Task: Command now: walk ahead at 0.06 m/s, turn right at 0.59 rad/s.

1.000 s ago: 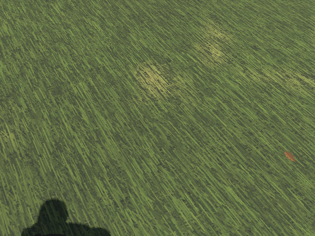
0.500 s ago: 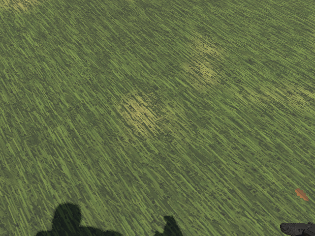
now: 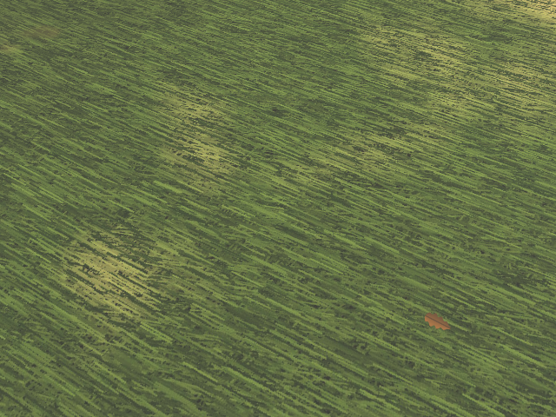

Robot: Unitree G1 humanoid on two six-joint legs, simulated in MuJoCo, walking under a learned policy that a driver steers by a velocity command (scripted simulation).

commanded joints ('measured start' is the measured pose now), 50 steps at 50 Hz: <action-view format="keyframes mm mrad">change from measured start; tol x32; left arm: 1 22 88 28 -81 0 -3 -15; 50 245 218 59 -44 23 -69 -10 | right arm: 1 -56 -186 -49 -62 17 -6 3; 50 -123 -126 -21 -108 20 -27 22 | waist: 1 18 146 -152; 6 43 -321 -152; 26 -10 -137 -179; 28 60 254 -150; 50 145 -175 -122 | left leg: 1 98 287 -161 -101 194 195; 8 -414 -10 -194 756 -430 -70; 25 -43 -83 -218 86 -132 -58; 29 140 382 -648 -120 265 269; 43 192 260 -203 -65 344 207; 47 -20 211 -155 14 -143 122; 50 -528 12 -153 656 -481 -31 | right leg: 1 123 5 -30 -106 9 -34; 4 317 48 -31 -366 200 -107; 6 491 -330 530 -476 628 -389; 24 332 -92 500 -413 381 -269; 29 -79 164 168 177 -330 -34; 33 -119 109 134 402 -125 29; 47 441 97 -72 -393 48 -81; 50 543 -332 651 -639 -259 -383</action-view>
